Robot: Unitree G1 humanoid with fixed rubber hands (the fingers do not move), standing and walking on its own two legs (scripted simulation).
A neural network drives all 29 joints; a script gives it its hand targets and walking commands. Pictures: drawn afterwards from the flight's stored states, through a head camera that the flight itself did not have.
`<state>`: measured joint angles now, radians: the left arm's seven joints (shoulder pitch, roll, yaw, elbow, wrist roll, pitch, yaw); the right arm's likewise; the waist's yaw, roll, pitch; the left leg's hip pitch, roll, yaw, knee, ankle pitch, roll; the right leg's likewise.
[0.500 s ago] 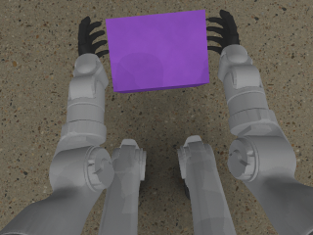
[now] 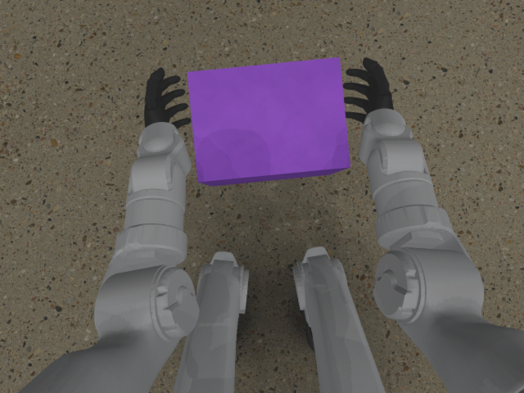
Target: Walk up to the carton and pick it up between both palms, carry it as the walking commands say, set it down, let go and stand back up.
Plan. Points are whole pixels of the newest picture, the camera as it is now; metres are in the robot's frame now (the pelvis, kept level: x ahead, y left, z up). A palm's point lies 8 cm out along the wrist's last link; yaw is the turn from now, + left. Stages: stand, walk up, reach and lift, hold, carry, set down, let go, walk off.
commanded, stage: reach and lift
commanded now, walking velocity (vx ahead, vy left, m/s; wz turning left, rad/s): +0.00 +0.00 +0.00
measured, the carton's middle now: (267, 130) +0.51 -0.01 -0.15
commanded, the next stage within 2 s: none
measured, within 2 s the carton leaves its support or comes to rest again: neither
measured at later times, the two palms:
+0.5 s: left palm (139, 118) +0.47 +0.14 +0.01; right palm (397, 103) +0.47 -0.16 +0.01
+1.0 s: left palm (101, 106) +0.44 +0.15 +0.09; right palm (431, 88) +0.45 -0.16 +0.08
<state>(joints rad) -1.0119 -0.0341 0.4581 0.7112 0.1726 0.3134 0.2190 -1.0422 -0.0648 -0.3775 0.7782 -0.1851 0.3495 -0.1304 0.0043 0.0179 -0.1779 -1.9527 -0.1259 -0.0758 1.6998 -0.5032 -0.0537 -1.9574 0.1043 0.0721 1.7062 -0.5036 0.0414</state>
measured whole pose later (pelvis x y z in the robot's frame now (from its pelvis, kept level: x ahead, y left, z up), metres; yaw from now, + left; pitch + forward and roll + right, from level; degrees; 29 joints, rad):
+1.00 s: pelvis +0.04 +0.00 +0.13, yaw +0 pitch +33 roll +0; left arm -0.71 -0.12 0.44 0.67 0.21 0.28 0.17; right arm -0.72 0.03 -0.39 0.72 -0.21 0.31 -0.10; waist 0.02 0.00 -0.24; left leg -1.40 -0.11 -0.11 1.26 -0.44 -0.04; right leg -1.40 0.10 0.09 1.27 -0.44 0.02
